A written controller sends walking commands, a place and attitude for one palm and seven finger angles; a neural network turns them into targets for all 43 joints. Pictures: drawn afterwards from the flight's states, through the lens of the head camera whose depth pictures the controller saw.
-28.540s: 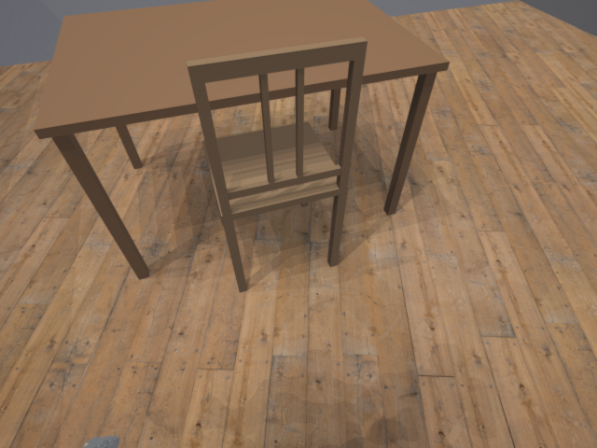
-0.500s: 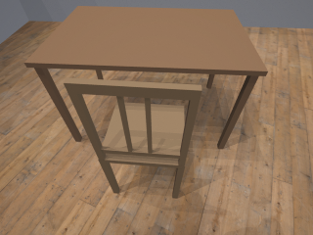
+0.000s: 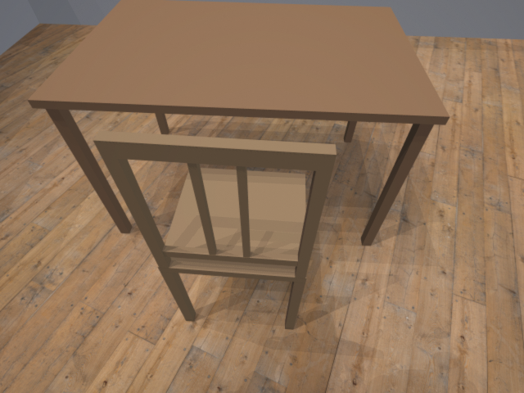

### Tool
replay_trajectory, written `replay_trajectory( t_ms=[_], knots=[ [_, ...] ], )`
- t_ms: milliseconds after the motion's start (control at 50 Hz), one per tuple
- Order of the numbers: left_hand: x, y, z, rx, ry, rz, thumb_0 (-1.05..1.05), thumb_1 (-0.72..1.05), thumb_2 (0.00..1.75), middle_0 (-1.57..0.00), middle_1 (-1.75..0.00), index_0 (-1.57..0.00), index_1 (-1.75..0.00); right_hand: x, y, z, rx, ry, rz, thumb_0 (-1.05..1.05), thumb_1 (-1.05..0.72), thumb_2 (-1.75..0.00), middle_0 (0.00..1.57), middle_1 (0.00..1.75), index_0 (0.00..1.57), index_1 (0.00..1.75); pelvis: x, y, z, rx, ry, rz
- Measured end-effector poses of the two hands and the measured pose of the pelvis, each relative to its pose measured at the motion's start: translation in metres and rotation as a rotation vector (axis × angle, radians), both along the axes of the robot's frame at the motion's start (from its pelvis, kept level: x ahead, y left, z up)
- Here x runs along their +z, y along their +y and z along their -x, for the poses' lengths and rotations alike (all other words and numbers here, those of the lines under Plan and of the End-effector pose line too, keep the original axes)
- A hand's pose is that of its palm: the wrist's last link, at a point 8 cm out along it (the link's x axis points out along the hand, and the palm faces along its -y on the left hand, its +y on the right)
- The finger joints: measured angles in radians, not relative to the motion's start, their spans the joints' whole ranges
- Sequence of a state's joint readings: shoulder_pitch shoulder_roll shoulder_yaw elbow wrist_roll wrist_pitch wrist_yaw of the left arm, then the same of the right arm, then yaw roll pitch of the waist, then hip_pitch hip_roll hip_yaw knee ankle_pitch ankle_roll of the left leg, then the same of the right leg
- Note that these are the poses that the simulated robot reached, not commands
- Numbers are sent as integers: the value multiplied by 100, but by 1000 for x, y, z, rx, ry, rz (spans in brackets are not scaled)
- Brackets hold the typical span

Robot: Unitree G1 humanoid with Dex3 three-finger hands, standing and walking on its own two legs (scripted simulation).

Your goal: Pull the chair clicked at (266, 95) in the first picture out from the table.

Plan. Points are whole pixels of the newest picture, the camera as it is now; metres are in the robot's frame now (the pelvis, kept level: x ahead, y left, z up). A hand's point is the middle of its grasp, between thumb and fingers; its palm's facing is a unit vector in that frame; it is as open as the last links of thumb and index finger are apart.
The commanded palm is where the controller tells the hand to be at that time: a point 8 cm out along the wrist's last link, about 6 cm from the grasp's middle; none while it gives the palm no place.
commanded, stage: look to check the result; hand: left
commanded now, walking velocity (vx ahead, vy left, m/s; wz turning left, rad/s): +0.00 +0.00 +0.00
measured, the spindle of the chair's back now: (204, 213) +0.48 +0.15 -0.08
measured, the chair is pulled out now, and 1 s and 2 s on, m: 0.20 0.20 0.20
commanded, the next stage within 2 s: take the last steps up to it in 0.54 s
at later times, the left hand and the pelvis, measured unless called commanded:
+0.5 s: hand out of the picture +0.00 +0.16 -0.18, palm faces +0.03 -0.98 -0.18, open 7.3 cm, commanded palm none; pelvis +0.01 +0.00 +0.00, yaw +0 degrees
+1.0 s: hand out of the picture +0.03 +0.15 -0.18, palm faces +0.02 -0.98 -0.19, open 7.4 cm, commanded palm none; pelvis +0.04 -0.02 -0.01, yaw -2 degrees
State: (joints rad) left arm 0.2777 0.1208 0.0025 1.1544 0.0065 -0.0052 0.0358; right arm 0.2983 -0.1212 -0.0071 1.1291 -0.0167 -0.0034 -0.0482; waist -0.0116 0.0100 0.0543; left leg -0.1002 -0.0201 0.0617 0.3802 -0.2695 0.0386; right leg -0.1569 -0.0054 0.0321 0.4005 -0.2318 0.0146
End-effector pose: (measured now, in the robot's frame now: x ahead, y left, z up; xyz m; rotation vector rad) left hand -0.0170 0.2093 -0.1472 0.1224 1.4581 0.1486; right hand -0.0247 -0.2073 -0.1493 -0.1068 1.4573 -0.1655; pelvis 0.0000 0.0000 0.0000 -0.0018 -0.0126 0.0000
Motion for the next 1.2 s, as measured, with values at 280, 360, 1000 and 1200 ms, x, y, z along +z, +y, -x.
replay_trajectory(
  t_ms=[280, 360, 1000, 1200],
  knots=[
    [-1, -2, -7, 5, 2, 0, 1, 92, 90, -19, -30, -20, -30, 0, -1, -14, 1, -14, 5, 0, -91, -90, 20, 30, 20, 30, 0, -1, -9, -1, 0, 1],
    [-1, -1, -10, 6, -5, -4, 1, 92, 90, -19, -30, -20, -30, -1, -2, -16, 3, -17, 6, 0, -91, -90, 20, 30, 20, 30, -1, -2, -10, -1, -2, 0],
    [-5, -14, -40, -10, -13, -14, 1, 91, 90, -19, -30, -20, -30, -13, -20, 4, -65, 66, -6, 0, -90, -90, 20, 30, 20, 30, -12, -21, -35, -28, 1, -5],
    [-14, -33, -45, 17, 33, 25, 0, 91, 90, -19, -30, -20, -30, -5, -43, -74, -48, -43, 64, 1, -90, -90, 20, 30, 20, 30, -13, -24, -62, -53, 0, 17]
  ],
)
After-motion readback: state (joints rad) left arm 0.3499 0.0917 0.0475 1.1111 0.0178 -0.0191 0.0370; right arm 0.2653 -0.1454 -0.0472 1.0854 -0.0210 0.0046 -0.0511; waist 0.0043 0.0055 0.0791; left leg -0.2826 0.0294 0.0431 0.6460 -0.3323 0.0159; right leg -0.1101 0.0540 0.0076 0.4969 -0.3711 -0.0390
